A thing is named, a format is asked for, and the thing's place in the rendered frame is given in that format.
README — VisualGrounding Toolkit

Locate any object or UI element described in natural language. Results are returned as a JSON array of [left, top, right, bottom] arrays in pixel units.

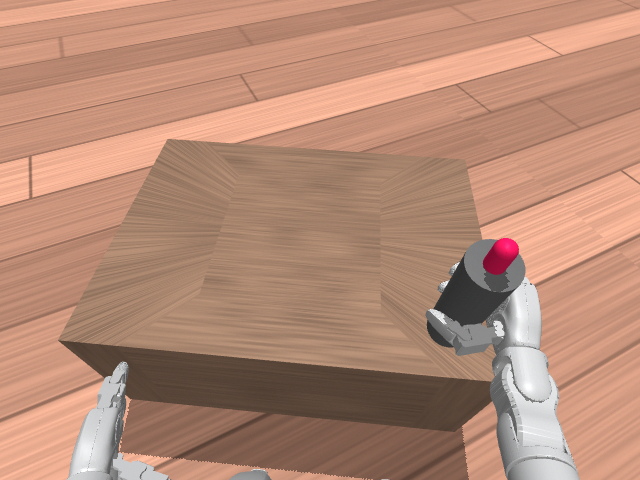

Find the right robot arm
[[490, 346, 580, 480]]

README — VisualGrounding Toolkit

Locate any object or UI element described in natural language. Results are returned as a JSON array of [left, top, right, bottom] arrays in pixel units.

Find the left robot hand
[[68, 361, 171, 480]]

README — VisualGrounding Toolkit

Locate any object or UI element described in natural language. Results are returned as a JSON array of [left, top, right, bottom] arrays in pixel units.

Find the right robot hand
[[425, 262, 542, 356]]

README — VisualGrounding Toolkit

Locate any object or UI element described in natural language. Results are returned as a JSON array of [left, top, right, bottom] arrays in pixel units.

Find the bottle
[[427, 238, 525, 347]]

